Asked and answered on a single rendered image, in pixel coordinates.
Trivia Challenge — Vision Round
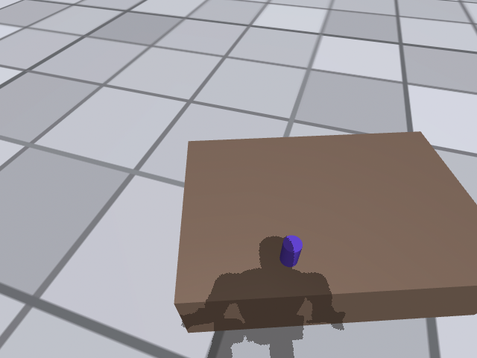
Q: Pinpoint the can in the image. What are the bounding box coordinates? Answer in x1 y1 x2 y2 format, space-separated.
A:
279 235 303 267

